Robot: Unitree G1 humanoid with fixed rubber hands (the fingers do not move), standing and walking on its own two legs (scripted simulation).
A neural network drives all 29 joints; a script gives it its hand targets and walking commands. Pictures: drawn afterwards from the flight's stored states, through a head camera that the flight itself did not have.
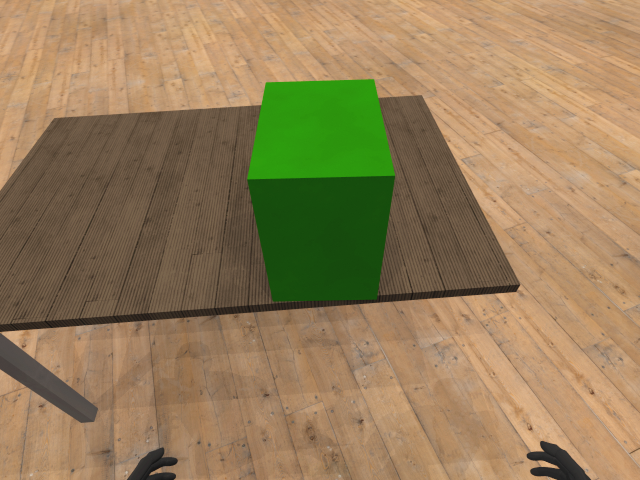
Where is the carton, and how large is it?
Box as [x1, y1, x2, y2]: [247, 79, 394, 301]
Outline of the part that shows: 373,79 266,82 247,180 273,301 376,299 394,173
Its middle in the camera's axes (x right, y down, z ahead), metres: +0.01 -0.09 +0.71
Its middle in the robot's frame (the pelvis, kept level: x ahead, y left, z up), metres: +0.59 +0.02 +0.01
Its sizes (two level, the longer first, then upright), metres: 0.279 0.196 0.291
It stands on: a table, 0.62 m high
